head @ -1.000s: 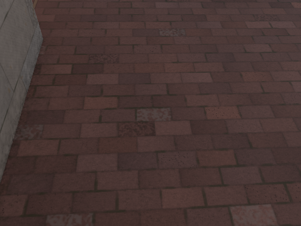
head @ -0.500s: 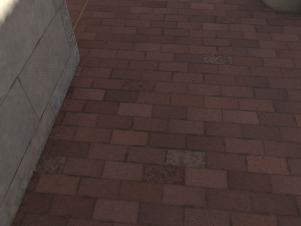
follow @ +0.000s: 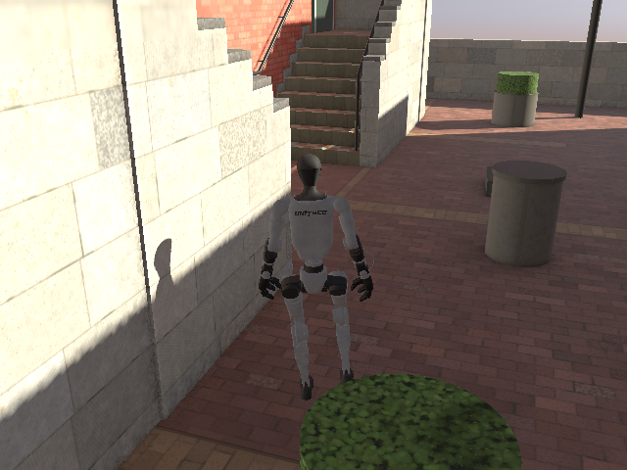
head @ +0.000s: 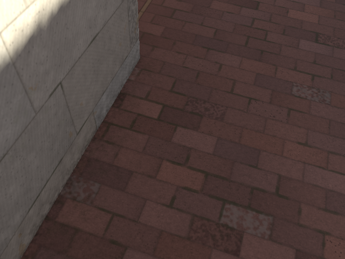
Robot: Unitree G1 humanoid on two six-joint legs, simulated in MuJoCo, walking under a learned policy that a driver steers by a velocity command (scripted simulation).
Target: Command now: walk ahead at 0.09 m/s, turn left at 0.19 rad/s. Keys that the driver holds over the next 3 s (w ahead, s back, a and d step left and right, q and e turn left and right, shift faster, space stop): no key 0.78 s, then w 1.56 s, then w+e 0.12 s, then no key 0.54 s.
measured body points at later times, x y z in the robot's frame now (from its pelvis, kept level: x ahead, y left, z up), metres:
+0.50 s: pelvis +0.06 -0.06 +0.00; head +0.06 -0.07 +0.45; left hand +0.08 +0.17 -0.15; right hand +0.10 -0.30 -0.15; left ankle +0.04 +0.04 -0.74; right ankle +0.05 -0.17 -0.74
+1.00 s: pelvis +0.08 -0.08 +0.00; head +0.08 -0.07 +0.45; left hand +0.03 +0.16 -0.16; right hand +0.10 -0.32 -0.15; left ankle +0.06 +0.03 -0.71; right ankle +0.05 -0.17 -0.74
